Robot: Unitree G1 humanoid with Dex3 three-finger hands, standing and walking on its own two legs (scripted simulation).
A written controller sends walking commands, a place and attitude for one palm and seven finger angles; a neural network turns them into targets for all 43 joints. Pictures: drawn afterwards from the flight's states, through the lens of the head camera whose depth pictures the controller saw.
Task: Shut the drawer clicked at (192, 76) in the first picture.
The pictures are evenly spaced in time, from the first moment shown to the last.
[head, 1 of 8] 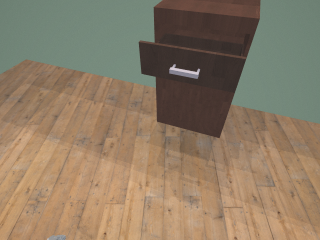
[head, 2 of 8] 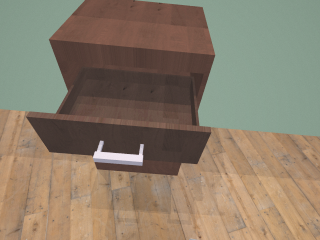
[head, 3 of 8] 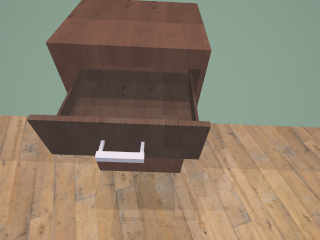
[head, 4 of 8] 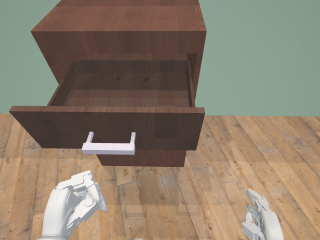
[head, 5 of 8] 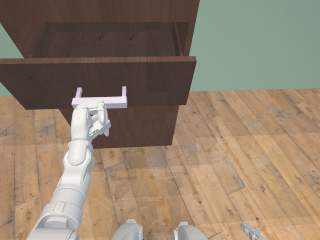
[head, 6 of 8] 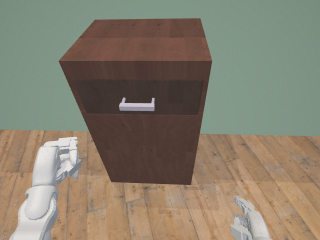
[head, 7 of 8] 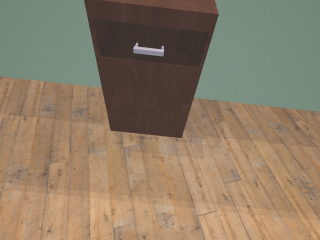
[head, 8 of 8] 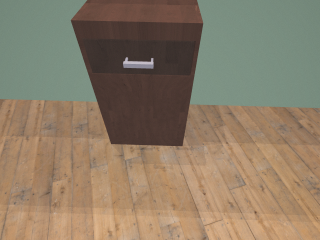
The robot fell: no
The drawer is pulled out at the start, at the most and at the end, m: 0.27 0.27 0.00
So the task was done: yes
